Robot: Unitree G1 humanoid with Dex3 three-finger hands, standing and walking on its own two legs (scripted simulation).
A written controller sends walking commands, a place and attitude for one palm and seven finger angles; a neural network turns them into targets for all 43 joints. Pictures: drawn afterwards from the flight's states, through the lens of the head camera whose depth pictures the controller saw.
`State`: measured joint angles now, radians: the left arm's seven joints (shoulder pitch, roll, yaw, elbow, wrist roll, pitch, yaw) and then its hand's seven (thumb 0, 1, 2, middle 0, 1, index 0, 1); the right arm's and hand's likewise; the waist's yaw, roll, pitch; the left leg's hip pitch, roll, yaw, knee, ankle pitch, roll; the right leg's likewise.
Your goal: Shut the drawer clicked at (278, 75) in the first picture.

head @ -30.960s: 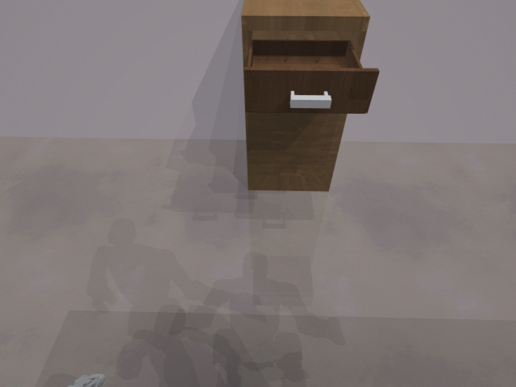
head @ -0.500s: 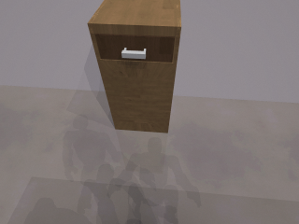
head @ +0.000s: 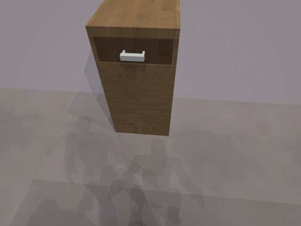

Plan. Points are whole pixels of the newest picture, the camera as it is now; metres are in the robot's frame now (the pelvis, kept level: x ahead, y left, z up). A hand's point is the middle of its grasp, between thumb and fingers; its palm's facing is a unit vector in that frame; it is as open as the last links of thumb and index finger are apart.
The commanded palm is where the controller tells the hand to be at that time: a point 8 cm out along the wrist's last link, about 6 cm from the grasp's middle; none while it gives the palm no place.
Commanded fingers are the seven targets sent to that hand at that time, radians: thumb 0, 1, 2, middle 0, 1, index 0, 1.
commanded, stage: stand and wait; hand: left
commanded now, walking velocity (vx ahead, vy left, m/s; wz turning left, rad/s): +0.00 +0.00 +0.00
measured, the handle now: (133, 54) +0.87 +0.14 -0.03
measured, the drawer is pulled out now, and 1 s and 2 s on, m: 0.00 0.00 0.00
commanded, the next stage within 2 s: none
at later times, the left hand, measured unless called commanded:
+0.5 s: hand out of the picture +0.08 +0.23 -0.16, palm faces -0.02 -0.95 -0.31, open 7.4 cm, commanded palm none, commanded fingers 0.00 0.90 0.90 -0.20 -0.30 -0.20 -0.30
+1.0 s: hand out of the picture +0.08 +0.24 -0.16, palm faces -0.01 -0.95 -0.31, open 7.4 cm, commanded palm none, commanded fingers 0.00 0.90 0.90 -0.20 -0.30 -0.20 -0.30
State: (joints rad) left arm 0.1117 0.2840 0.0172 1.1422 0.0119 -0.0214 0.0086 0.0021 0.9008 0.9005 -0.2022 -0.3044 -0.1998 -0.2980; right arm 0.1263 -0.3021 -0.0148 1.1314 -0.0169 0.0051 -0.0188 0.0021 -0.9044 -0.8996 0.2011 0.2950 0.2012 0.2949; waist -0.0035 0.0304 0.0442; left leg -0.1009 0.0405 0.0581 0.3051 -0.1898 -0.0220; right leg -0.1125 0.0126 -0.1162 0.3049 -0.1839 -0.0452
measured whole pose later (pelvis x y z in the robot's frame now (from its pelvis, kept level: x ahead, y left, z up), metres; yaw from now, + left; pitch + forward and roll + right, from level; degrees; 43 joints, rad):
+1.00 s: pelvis +0.01 +0.01 +0.00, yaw -1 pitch -1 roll +0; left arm 0.13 0.29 0.02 1.14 0.01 -0.02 0.01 0.00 0.90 0.90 -0.20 -0.30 -0.20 -0.30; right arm 0.15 -0.29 -0.01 1.14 -0.02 0.00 -0.02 0.00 -0.90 -0.90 0.20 0.30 0.20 0.30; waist -0.01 0.01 0.03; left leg -0.08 0.03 0.07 0.29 -0.20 -0.01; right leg -0.10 0.00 -0.10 0.29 -0.18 -0.03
